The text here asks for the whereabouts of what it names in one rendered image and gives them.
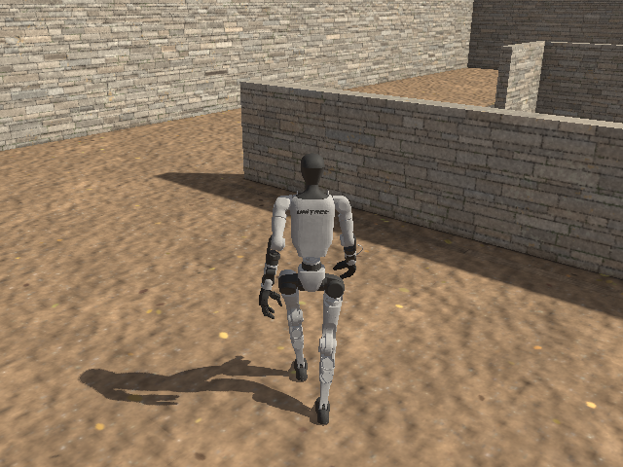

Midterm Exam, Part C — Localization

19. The robot head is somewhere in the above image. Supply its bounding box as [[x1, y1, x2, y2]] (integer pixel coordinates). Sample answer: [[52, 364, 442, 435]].
[[296, 153, 329, 199]]

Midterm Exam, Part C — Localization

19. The robot left upper arm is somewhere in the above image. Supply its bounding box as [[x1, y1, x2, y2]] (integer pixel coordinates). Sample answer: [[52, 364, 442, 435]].
[[271, 195, 292, 251]]

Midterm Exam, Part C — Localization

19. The left robot forearm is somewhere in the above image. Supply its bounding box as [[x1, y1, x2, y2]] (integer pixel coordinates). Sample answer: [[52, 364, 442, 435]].
[[261, 236, 280, 290]]

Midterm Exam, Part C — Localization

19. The left robot hand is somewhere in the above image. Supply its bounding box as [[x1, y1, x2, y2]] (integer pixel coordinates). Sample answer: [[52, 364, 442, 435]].
[[259, 288, 282, 319]]

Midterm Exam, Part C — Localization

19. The right robot forearm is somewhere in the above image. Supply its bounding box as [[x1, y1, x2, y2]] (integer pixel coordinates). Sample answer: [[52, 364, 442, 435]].
[[344, 234, 356, 266]]

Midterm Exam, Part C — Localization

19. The right robot thigh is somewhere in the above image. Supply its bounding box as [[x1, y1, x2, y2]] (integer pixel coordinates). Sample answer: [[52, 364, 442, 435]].
[[318, 273, 345, 356]]

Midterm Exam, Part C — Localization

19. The robot right upper arm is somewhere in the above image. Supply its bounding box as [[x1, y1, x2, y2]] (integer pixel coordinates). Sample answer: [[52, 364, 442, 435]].
[[332, 196, 354, 247]]

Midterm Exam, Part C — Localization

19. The right robot hand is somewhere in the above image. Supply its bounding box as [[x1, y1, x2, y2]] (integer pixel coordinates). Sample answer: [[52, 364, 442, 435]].
[[333, 260, 356, 279]]

